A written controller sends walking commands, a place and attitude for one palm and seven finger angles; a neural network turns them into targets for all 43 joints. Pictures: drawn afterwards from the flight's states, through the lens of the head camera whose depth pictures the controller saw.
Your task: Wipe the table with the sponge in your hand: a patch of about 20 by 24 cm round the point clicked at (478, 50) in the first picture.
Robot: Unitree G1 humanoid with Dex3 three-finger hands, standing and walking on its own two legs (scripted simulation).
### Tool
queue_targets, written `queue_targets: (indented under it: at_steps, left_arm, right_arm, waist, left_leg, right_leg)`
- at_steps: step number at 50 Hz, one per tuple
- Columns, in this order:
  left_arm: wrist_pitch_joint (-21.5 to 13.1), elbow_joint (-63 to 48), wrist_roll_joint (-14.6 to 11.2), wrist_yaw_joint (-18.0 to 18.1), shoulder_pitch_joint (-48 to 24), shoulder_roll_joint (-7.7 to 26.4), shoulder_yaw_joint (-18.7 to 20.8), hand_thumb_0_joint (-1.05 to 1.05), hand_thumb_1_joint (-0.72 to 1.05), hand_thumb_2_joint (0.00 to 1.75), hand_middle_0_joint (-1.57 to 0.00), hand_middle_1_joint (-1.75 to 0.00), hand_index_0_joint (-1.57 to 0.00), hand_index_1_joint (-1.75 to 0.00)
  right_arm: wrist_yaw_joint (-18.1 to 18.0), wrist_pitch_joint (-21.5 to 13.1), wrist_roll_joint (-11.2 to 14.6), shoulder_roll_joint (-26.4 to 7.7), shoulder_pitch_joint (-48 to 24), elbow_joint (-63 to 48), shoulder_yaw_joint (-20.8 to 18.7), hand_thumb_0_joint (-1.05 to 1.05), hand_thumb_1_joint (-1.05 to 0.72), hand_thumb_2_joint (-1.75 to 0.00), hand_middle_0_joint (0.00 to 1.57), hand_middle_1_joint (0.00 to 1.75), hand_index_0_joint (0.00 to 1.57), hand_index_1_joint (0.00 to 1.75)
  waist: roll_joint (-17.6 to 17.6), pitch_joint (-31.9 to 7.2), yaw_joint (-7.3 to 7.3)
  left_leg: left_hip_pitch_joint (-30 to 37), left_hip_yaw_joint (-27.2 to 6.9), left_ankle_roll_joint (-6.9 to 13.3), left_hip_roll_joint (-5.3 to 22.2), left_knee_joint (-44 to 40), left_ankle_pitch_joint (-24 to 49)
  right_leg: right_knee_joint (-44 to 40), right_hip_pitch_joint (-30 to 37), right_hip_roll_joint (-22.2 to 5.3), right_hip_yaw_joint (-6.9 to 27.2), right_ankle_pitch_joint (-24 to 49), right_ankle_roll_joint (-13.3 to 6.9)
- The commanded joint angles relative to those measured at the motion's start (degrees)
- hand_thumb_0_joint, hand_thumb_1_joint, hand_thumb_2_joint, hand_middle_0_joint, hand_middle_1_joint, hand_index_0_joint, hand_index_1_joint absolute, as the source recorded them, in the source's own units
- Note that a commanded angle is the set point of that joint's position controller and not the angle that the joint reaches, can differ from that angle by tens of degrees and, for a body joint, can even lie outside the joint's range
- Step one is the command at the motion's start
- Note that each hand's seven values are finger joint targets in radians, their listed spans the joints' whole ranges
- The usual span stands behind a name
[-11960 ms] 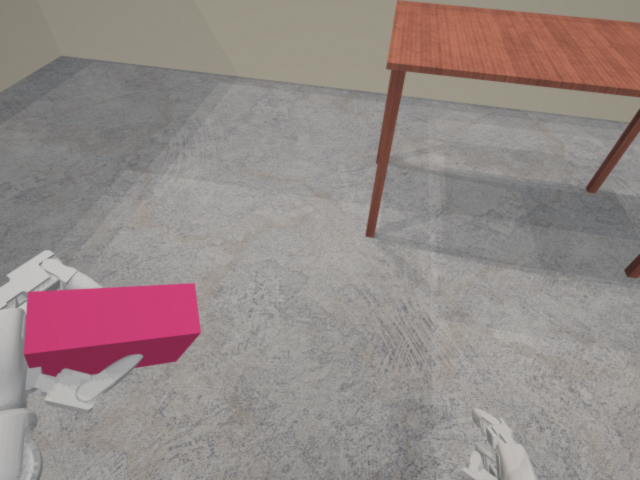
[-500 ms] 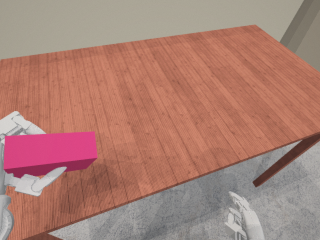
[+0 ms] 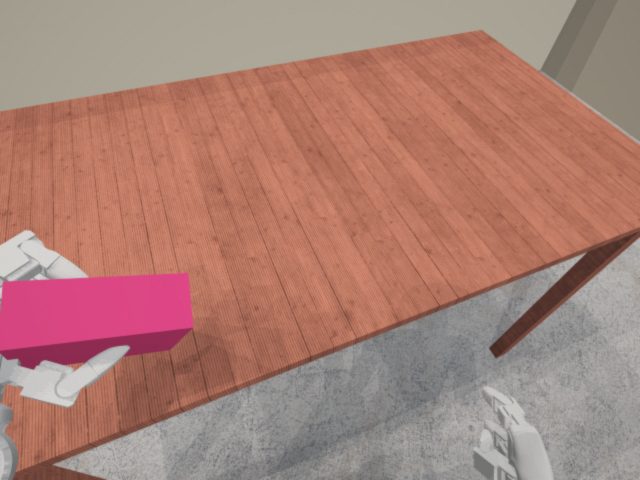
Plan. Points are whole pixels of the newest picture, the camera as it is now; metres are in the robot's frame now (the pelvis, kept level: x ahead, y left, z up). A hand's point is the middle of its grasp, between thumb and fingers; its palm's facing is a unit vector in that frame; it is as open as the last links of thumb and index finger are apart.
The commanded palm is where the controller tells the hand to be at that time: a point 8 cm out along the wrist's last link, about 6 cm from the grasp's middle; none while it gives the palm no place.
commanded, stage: shuffle to correct the standing spot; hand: left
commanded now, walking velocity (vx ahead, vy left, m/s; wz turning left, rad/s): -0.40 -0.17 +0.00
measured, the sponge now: (130, 319) +0.24 +0.20 +0.13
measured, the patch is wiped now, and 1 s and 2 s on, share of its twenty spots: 0.00 0.00 0.00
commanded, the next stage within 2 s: come to a stop and stand still in 0.60 s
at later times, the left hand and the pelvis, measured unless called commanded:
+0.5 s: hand (27, 372) +0.18 +0.25 +0.16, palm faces +0.36 -0.83 -0.43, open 9.2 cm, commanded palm +0.12 +0.28 +0.18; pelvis -0.03 +0.00 +0.00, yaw +1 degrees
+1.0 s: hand (40, 384) +0.17 +0.23 +0.16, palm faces +0.39 -0.81 -0.43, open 9.2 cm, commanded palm +0.11 +0.27 +0.18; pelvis -0.04 -0.02 +0.00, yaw +2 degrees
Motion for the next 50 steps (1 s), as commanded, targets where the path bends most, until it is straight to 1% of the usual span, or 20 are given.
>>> queue_targets:
  at_steps: [1,7,10,12,14,16,17,19,21,22,24,25,27,29,32,34,38,41,49,50]
  left_arm:
    - [-5.0,-13.5,-0.8,1.0,-2.3,11.3,8.8,0.0,0.1,1.3,-1.2,-1.6,-1.2,-1.6]
    - [-6.7,-13.1,-0.5,0.7,1.0,12.0,11.0,0.0,0.1,1.3,-1.2,-1.6,-1.2,-1.6]
    - [-8.4,-14.6,-0.3,0.1,-0.1,12.4,11.8,0.0,0.1,1.3,-1.2,-1.6,-1.2,-1.6]
    - [-8.4,-13.4,-0.3,0.2,1.5,12.1,12.3,0.0,0.1,1.3,-1.2,-1.6,-1.2,-1.6]
    - [-8.2,-13.8,-0.5,0.2,0.4,12.5,12.1,0.0,0.1,1.3,-1.2,-1.6,-1.2,-1.6]
    - [-6.9,-13.2,-0.7,0.9,0.5,12.1,11.4,0.0,0.1,1.3,-1.2,-1.6,-1.2,-1.6]
    - [-5.7,-12.9,-0.8,1.6,2.0,11.6,11.0,0.0,0.1,1.3,-1.2,-1.6,-1.2,-1.6]
    - [-4.7,-14.3,-0.8,1.6,0.6,11.2,9.8,0.0,0.1,1.3,-1.2,-1.6,-1.2,-1.6]
    - [-4.7,-14.3,-0.4,1.4,0.3,10.8,9.2,0.0,0.1,1.3,-1.2,-1.6,-1.2,-1.6]
    - [-4.8,-14.9,-0.3,1.7,0.5,10.7,9.0,0.0,0.1,1.3,-1.2,-1.6,-1.2,-1.6]
    - [-5.0,-15.2,0.3,1.3,-3.4,11.1,9.4,0.0,0.1,1.3,-1.2,-1.6,-1.2,-1.6]
    - [-4.8,-15.9,0.8,1.0,-5.6,10.3,8.1,0.0,0.1,1.3,-1.2,-1.6,-1.2,-1.6]
    - [-4.5,-16.8,1.3,0.7,-6.4,9.6,6.9,0.0,0.1,1.3,-1.2,-1.6,-1.2,-1.6]
    - [-4.9,-15.7,1.6,0.2,-6.1,8.6,5.6,0.0,0.1,1.3,-1.2,-1.6,-1.2,-1.6]
    - [-4.9,-13.2,1.7,0.4,-5.3,9.1,6.4,0.0,0.1,1.3,-1.2,-1.6,-1.2,-1.6]
    - [-4.4,-13.7,0.5,0.0,-3.0,8.8,6.2,0.0,0.1,1.3,-1.2,-1.6,-1.2,-1.6]
    - [-4.5,-14.4,-0.8,1.6,1.7,10.7,9.1,0.0,0.1,1.3,-1.2,-1.6,-1.2,-1.6]
    - [-4.4,-13.7,-0.5,2.4,0.6,12.3,10.4,0.0,0.1,1.3,-1.2,-1.6,-1.2,-1.6]
    - [-3.4,-7.9,1.3,2.9,-3.2,8.6,6.0,0.0,0.1,1.3,-1.2,-1.6,-1.2,-1.6]
    - [-8.6,-14.6,8.0,1.4,-54.9,50.5,36.6,0.0,0.1,1.3,-1.2,-1.6,-1.2,-1.6]
  right_arm:
    - [-0.5,-3.3,-0.1,-5.7,-3.6,-9.2,-2.6,0.0,-0.9,-0.9,0.2,0.3,0.2,0.3]
    - [-0.6,-3.5,-0.3,-5.2,-5.3,-8.8,-2.5,0.0,-0.9,-0.9,0.2,0.3,0.2,0.3]
    - [-0.6,-4.1,-0.8,-5.5,-3.6,-8.5,-3.1,0.0,-0.9,-0.9,0.2,0.3,0.2,0.3]
    - [-0.5,-4.5,-0.6,-5.1,-4.0,-7.8,-3.0,0.0,-0.9,-0.9,0.2,0.3,0.2,0.3]
    - [-0.4,-4.2,-0.6,-5.4,-2.1,-7.9,-3.5,0.0,-0.9,-0.9,0.2,0.3,0.2,0.3]
    - [-0.3,-3.9,-0.2,-4.9,-0.6,-7.2,-3.6,0.0,-0.9,-0.9,0.2,0.3,0.2,0.3]
    - [-0.3,-3.5,-0.1,-4.5,-2.0,-6.5,-2.9,0.0,-0.9,-0.9,0.2,0.3,0.2,0.3]
    - [-0.7,-3.1,-0.6,-4.2,-2.2,-7.3,-1.9,0.0,-0.9,-0.9,0.2,0.3,0.2,0.3]
    - [-1.1,-3.3,-0.7,-5.2,-1.6,-8.0,-2.0,0.0,-0.9,-0.9,0.2,0.3,0.2,0.3]
    - [-1.3,-3.4,-0.3,-5.7,-3.9,-8.6,-1.7,0.0,-0.9,-0.9,0.2,0.3,0.2,0.3]
    - [-1.2,-3.1,-0.8,-5.3,-3.7,-8.8,-1.8,0.0,-0.9,-0.9,0.2,0.3,0.2,0.3]
    - [-0.9,-3.1,-1.1,-5.0,-3.3,-8.7,-2.2,0.0,-0.9,-0.9,0.2,0.3,0.2,0.3]
    - [0.3,-4.0,-0.5,-5.1,-3.0,-8.8,-2.5,0.0,-0.9,-0.9,0.2,0.3,0.2,0.3]
    - [1.5,-4.2,-0.6,-6.3,-1.0,-8.7,-3.2,0.0,-0.9,-0.9,0.2,0.3,0.2,0.3]
    - [2.2,-3.8,0.0,-6.0,-2.1,-8.6,-2.8,0.0,-0.9,-0.9,0.2,0.3,0.2,0.3]
    - [2.2,-3.3,0.4,-6.3,-1.6,-9.6,-3.8,0.0,-0.9,-0.9,0.2,0.3,0.2,0.3]
    - [1.4,-1.4,0.3,-4.4,-2.7,-9.7,-1.5,0.0,-0.9,-0.9,0.2,0.3,0.2,0.3]
    - [0.5,-1.1,0.5,-4.6,-3.1,-9.3,-1.2,0.0,-0.9,-0.9,0.2,0.3,0.2,0.3]
    - [-0.3,-2.0,0.6,-6.4,-4.3,-7.9,-1.5,0.0,-0.9,-0.9,0.2,0.3,0.2,0.3]
    - [-1.2,-5.0,-2.5,-7.9,2.4,-4.8,-2.9,0.0,-0.9,-0.9,0.2,0.3,0.2,0.3]
  waist:
    - [1.7,-10.1,0.74]
    - [6.3,-13.4,1.13]
    - [6.1,-13.6,1.17]
    - [4.2,-13.6,0.78]
    - [-1.3,-13.5,0.58]
    - [-8.0,-13.2,0.33]
    - [-6.7,-12.7,0.14]
    - [-6.1,-10.6,0.08]
    - [-1.1,-8.7,0.42]
    - [5.3,-8.0,0.79]
    - [14.9,-9.4,0.65]
    - [13.4,-6.5,0.57]
    - [11.9,-7.4,1.16]
    - [11.1,-8.3,0.64]
    - [9.3,-8.8,-0.56]
    - [3.7,-11.3,-0.44]
    - [4.4,-10.0,-0.67]
    - [-0.8,-8.3,-0.51]
    - [2.1,-6.2,0.12]
    - [-6.4,-2.7,4.54]
  left_leg:
    - [3.1,-1.3,2.9,1.8,-1.8,5.5]
    - [0.0,-4.3,4.1,7.1,-4.0,18.7]
    - [-4.7,-4.9,4.8,8.0,-2.4,15.0]
    - [-3.9,-3.5,4.1,5.6,0.3,10.0]
    - [-3.5,-0.3,3.3,0.5,4.9,-4.9]
    - [3.1,1.4,2.1,-3.9,16.1,-9.2]
    - [5.7,0.4,2.1,-3.5,16.3,-8.1]
    - [6.5,1.0,2.7,-2.3,6.3,-8.7]
    - [4.5,-2.3,4.2,1.9,-7.0,-6.4]
    - [5.4,-8.0,5.9,7.1,-11.2,1.1]
    - [-5.4,-14.7,9.5,16.5,-15.5,0.6]
    - [-6.4,-12.9,9.7,16.2,-14.5,5.1]
    - [3.1,-7.9,7.7,13.7,-8.0,20.1]
    - [6.8,-8.5,5.9,12.5,-2.2,28.0]
    - [3.3,-5.9,3.5,8.0,-0.1,20.3]
    - [3.1,-2.7,2.7,4.1,2.2,11.8]
    - [1.0,-1.5,3.2,0.6,0.5,-6.9]
    - [3.5,-0.8,3.3,-1.6,4.3,-6.0]
    - [2.5,-4.6,4.8,1.4,-6.6,2.5]
    - [-2.3,3.5,3.5,-2.2,4.8,7.3]
  right_leg:
    - [-6.1,2.0,-10.7,8.9,5.2,3.8]
    - [2.6,8.3,-8.8,5.1,15.8,4.7]
    - [4.4,9.6,-9.5,5.5,14.2,4.3]
    - [2.8,7.0,-10.9,7.9,14.6,2.8]
    - [-3.8,2.8,-13.8,12.2,3.5,3.0]
    - [-13.9,-6.9,-19.5,17.8,-13.1,-0.2]
    - [-14.4,-9.8,-20.0,18.6,-15.2,-2.2]
    - [-11.6,-9.2,-17.4,13.4,-16.5,-1.8]
    - [-5.9,-4.8,-12.1,10.0,-13.7,1.3]
    - [-0.3,-4.1,-7.5,7.1,-7.7,3.6]
    - [16.0,3.4,-7.3,4.1,-10.1,5.4]
    - [18.1,3.0,-7.3,3.9,-10.2,5.0]
    - [11.5,0.2,-7.4,1.9,-7.5,4.4]
    - [1.9,3.1,-7.3,0.1,-2.4,3.6]
    - [-2.2,10.1,-8.1,0.0,12.6,3.0]
    - [-0.1,9.2,-10.4,4.3,14.7,0.9]
    - [-5.6,4.0,-13.0,9.3,-4.6,0.5]
    - [-10.7,0.0,-15.2,12.4,-12.9,-0.1]
    - [-6.0,7.0,-10.7,7.0,-1.8,2.6]
    - [-10.1,1.5,-10.4,11.3,6.6,5.7]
